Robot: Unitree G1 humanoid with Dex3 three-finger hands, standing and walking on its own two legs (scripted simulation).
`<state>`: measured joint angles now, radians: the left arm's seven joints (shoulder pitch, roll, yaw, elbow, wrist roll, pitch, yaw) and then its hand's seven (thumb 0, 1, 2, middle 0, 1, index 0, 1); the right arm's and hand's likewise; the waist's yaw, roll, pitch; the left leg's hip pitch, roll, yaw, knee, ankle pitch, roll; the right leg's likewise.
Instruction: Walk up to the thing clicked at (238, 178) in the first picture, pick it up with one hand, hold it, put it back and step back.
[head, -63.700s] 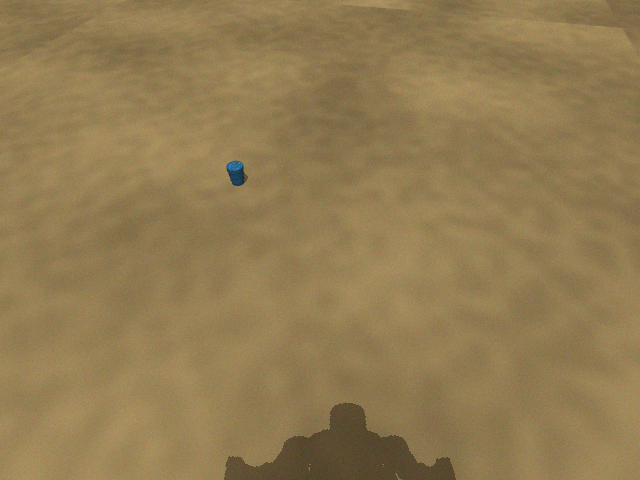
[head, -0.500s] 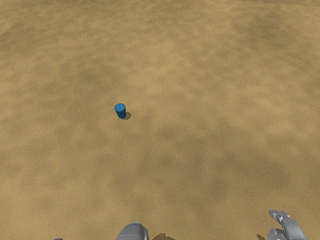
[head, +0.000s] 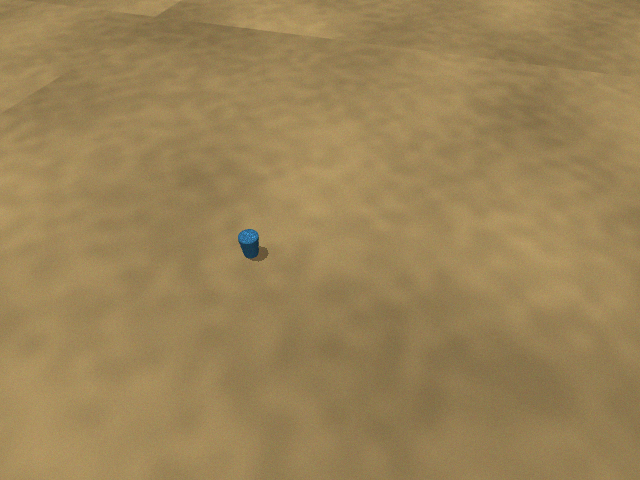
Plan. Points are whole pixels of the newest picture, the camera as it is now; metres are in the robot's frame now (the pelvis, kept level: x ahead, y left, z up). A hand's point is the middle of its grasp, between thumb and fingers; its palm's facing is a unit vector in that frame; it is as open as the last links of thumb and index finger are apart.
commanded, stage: step back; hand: left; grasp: from above
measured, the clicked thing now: (249, 244) +1.08 +0.29 -0.72
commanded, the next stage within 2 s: stand in 0.62 s
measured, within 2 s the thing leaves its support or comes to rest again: neither
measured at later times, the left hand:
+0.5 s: hand out of the picture +0.13 +0.27 -0.15, palm faces +0.05 -0.94 -0.35, open 7.4 cm
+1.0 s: hand out of the picture +0.10 +0.25 -0.14, palm faces -0.01 -0.95 -0.32, open 7.4 cm
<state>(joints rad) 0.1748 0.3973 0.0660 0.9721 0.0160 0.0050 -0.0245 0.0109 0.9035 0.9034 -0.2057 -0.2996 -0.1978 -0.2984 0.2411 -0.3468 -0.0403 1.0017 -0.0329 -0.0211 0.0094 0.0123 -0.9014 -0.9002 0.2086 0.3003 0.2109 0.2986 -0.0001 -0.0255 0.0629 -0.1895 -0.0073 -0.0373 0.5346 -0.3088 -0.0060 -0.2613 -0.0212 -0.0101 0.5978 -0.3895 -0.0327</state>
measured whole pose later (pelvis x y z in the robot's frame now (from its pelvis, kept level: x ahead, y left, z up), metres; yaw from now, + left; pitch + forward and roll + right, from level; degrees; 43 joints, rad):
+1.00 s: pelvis +0.02 +0.00 +0.02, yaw +1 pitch -3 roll +0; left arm 0.08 0.34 0.00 1.13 0.01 -0.01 -0.01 0.01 0.90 0.90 -0.21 -0.30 -0.20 -0.30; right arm 0.07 -0.33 -0.01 1.13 0.00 0.00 0.01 0.01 -0.90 -0.90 0.21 0.30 0.21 0.30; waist 0.00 -0.01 0.07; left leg -0.10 0.01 0.00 0.30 -0.16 -0.01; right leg -0.09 -0.02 -0.04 0.32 -0.18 0.01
